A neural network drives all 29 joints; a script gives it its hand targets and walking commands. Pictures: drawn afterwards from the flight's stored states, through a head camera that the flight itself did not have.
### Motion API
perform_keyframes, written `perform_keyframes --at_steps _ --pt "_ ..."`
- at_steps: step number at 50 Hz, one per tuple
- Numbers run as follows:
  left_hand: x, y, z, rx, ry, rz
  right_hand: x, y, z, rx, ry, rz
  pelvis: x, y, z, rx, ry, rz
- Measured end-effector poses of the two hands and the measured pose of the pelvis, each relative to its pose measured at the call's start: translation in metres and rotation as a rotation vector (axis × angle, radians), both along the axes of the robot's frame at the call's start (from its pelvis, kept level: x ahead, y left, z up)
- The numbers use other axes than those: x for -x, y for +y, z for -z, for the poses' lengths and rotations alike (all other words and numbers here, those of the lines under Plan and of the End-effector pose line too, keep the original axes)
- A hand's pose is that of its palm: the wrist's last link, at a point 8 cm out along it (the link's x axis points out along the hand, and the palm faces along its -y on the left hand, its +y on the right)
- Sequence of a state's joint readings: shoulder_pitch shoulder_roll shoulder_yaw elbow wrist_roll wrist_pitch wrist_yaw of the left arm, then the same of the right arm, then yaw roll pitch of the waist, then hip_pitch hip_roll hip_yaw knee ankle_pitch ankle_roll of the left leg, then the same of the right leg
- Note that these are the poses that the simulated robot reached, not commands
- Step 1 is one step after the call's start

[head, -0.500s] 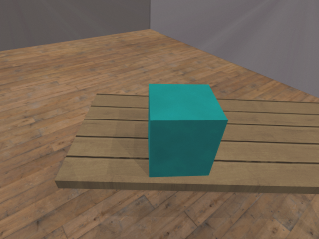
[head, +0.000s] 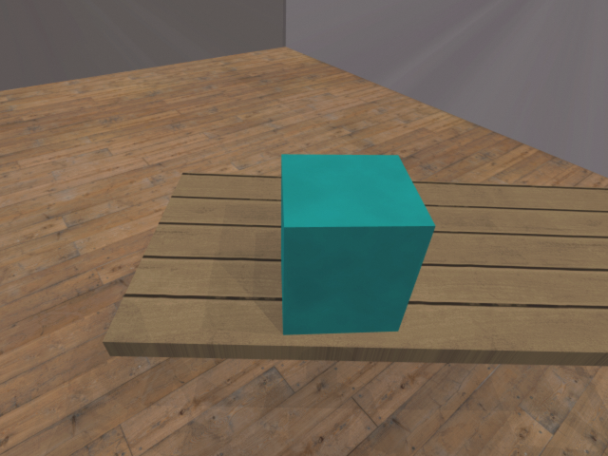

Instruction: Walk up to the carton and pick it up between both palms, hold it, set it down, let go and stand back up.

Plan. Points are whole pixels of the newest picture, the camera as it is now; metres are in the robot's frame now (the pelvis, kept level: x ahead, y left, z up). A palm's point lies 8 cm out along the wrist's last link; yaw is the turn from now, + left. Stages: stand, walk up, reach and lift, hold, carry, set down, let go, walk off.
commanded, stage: stand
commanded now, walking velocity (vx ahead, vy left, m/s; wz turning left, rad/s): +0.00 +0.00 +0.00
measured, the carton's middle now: (341, 244) +0.50 -0.01 +0.04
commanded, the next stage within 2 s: none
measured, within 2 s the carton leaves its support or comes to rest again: neither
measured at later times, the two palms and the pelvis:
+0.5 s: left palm out of the picture +0.00 +0.27 -0.12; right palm out of the picture +0.10 -0.27 -0.11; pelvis +0.00 +0.00 +0.00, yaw +0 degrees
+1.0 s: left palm out of the picture +0.02 +0.27 -0.12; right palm out of the picture +0.10 -0.27 -0.11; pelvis +0.00 +0.00 +0.00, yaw +0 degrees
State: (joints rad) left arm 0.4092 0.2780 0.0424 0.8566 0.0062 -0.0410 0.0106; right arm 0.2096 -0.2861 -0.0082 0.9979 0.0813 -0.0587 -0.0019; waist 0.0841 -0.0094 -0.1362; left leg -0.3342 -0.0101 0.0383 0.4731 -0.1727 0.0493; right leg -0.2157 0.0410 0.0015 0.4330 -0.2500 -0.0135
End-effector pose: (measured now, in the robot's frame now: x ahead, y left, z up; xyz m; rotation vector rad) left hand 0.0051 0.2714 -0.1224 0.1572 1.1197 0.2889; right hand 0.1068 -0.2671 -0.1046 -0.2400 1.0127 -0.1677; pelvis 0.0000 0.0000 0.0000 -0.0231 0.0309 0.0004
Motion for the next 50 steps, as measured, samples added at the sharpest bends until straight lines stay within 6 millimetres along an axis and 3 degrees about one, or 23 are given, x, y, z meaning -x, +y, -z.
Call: perform_keyframes --at_steps 24,50 --pt "0.002 -0.003 -0.002 -0.007 0.027 0.000 0.005 -0.004 0.005 -0.005 0.031 0.004 0.000 -0.004 -0.001 -0.006 0.001 0.000" --pt "-0.015 -0.001 -0.005 -0.015 -0.009 0.010 0.007 -0.004 0.006 -0.005 0.037 0.007 0.000 -0.004 -0.001 -0.006 0.000 0.000"
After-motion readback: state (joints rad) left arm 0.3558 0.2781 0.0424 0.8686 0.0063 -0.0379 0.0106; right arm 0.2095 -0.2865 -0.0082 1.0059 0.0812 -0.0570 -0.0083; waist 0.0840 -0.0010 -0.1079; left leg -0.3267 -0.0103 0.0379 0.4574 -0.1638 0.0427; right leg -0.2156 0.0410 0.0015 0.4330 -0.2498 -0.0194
